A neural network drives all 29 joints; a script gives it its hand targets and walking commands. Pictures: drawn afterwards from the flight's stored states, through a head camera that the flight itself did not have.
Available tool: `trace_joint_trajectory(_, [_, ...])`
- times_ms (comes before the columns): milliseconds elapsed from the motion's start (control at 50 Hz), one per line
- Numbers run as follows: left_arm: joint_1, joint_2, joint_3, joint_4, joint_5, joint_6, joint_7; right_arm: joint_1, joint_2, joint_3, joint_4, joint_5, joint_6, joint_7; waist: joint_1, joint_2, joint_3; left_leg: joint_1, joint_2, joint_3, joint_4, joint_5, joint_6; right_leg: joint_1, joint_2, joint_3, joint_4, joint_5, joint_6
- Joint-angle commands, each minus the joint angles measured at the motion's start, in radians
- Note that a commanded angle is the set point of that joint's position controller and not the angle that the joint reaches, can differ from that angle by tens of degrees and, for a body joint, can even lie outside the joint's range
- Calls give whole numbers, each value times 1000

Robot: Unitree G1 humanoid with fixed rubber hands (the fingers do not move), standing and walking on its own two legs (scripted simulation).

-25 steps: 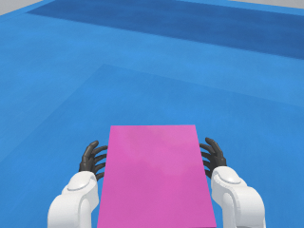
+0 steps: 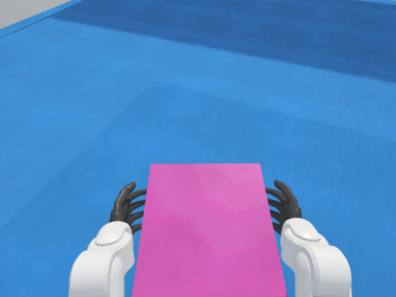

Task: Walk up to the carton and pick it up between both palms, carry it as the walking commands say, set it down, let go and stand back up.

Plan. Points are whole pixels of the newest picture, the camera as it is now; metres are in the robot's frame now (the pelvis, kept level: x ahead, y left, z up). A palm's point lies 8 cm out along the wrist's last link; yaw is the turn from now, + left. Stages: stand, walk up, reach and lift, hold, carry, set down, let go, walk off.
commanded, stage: carry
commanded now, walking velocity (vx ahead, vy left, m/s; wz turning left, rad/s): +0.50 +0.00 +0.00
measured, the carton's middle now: (205, 244) +0.24 +0.00 +0.00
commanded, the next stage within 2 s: none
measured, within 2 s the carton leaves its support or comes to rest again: neither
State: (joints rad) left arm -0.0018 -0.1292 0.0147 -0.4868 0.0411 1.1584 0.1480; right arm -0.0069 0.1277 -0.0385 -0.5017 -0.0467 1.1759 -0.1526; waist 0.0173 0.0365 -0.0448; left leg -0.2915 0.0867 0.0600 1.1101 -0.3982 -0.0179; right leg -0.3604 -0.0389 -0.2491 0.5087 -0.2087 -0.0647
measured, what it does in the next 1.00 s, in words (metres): walks ahead: left foot, then right foot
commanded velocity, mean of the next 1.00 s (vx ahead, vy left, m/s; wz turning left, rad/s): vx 0.50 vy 0.00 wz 0.00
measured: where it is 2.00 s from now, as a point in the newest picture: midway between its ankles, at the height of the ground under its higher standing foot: (204, 134)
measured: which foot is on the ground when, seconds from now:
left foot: up 0.00-0.30, down 0.32-0.84, up 0.86-1.00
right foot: down 0.00-0.36, up 0.38-0.78, down 0.80-1.00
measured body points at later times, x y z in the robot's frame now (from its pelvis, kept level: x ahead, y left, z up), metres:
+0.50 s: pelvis +0.34 +0.03 +0.01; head +0.36 +0.04 +0.46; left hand +0.61 +0.15 +0.08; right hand +0.58 -0.14 +0.08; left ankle +0.37 +0.10 -0.73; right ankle +0.23 -0.08 -0.64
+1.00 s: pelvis +0.68 -0.04 +0.01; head +0.70 -0.05 +0.46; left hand +0.93 +0.11 +0.08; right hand +0.94 -0.18 +0.07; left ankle +0.62 +0.10 -0.65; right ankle +0.68 -0.11 -0.73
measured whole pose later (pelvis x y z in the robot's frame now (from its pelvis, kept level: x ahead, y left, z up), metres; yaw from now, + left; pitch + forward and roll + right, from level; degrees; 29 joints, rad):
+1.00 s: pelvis +0.68 -0.04 +0.01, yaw +0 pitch +4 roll +1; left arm 0.03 -0.13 0.03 -0.50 0.03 1.14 0.15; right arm 0.00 0.13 -0.02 -0.49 -0.05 1.15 -0.15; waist 0.02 0.02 -0.03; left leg -0.48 0.09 0.06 1.09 -0.29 -0.01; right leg -0.24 -0.03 -0.24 0.38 -0.21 -0.07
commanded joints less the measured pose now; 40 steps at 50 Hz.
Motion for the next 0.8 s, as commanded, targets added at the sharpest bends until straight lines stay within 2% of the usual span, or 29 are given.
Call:
trace_joint_trajectory(0, [-367,-865,-608,-136,-293,-25,-132,-360,877,650,-102,281,-43,128,-3,-96,-268,-331,49,-70,34,82,5,478,-302,394,-259,334,-91])
trace_joint_trajectory(20, [-355,-878,-616,-135,-300,-33,-138,-350,886,657,-107,276,-54,127,-3,-123,-261,-310,40,-43,-28,109,4,469,-278,328,-267,354,-74])
trace_joint_trajectory(60, [-340,-864,-614,-125,-303,-41,-147,-334,885,654,-92,257,-67,122,-4,-156,-222,-307,18,1,-138,147,5,457,-263,264,-297,378,-67])
trace_joint_trajectory(100, [-346,-843,-621,-149,-313,-47,-152,-330,879,655,-100,249,-74,117,-5,-165,-184,-315,-3,39,-251,196,3,461,-248,208,-316,406,-64])
trace_joint_trajectory(160, [-321,-806,-614,-162,-309,-42,-150,-321,858,664,-115,247,-68,112,-1,-172,-130,-246,-42,100,-466,312,5,431,-181,99,-326,443,-39])
trace_joint_trajectory(220, [-297,-772,-604,-163,-298,-28,-141,-330,825,671,-137,254,-53,113,7,-199,-118,-180,-56,144,-606,377,24,467,-181,74,-311,482,-28])
trace_joint_trajectory(260, [-312,-749,-604,-174,-297,-16,-135,-344,805,664,-143,260,-41,114,1,-195,-145,-84,-59,176,-654,350,47,472,-196,58,-233,505,-17])
trace_joint_trajectory(300, [-334,-718,-605,-173,-285,2,-126,-326,788,645,-110,261,-25,114,-31,-137,-205,137,-87,215,-695,276,75,397,-167,11,-11,567,12])
trace_joint_trajectory(320, [-353,-699,-608,-169,-276,13,-124,-298,773,629,-77,257,-18,114,-62,-82,-267,343,-43,101,-670,187,119,230,-135,12,180,492,33])
trace_joint_trajectory(340, [-359,-692,-612,-180,-272,23,-122,-295,753,609,-41,254,-18,110,-73,205,-300,484,196,-339,-794,43,247,-50,-21,15,496,154,82])
trace_joint_trajectory(360, [-354,-715,-614,-164,-275,24,-126,-302,776,617,-48,269,-17,111,-66,286,-334,571,312,-566,-920,139,323,-259,63,73,746,-293,84])
trace_joint_trajectory(380, [-355,-753,-612,-132,-279,18,-130,-320,806,619,-60,273,-19,115,-58,169,-329,540,321,-494,-893,319,319,-308,8,195,850,-303,69])
trace_joint_trajectory(400, [-351,-801,-610,-110,-279,8,-138,-353,843,626,-69,273,-26,124,-56,47,-324,482,299,-391,-874,430,292,-292,-45,236,824,-242,65])
trace_joint_trajectory(420, [-354,-847,-616,-115,-278,-8,-142,-388,888,644,-87,288,-38,134,-48,-19,-312,420,274,-310,-887,463,242,-259,-83,245,734,-192,68])
trace_joint_trajectory(440, [-352,-876,-614,-111,-270,-21,-143,-397,918,655,-95,300,-48,142,-45,-17,-299,385,248,-242,-911,440,204,-225,-94,233,645,-161,75])
trace_joint_trajectory(460, [-339,-887,-607,-95,-256,-31,-140,-386,931,659,-87,308,-54,148,-43,-1,-280,355,228,-180,-933,418,185,-195,-84,206,584,-132,81])
trace_joint_trajectory(500, [-326,-877,-598,-71,-232,-43,-132,-368,910,656,-72,308,-63,156,-39,31,-234,320,212,-111,-976,374,175,-192,-75,172,491,-86,83])
trace_joint_trajectory(580, [-338,-844,-613,-107,-225,-45,-114,-353,850,641,-96,309,-65,155,-31,99,-172,351,187,-7,-989,428,152,-238,-59,124,321,23,78])
trace_joint_trajectory(700, [-348,-773,-625,-141,-238,-8,-106,-307,767,625,-113,278,-38,131,-40,125,-75,366,159,91,-960,593,110,-160,-9,39,44,116,64])
trace_joint_trajectory(740, [-346,-755,-616,-138,-243,4,-104,-310,749,625,-123,273,-29,124,-37,123,-110,386,135,135,-857,752,82,-40,32,-8,-27,115,54])
trace_joint_trajectory(780, [-302,-743,-596,-110,-249,13,-103,-332,738,627,-133,272,-21,118,-2,83,-212,322,82,206,-578,844,45,252,72,-57,-94,95,34])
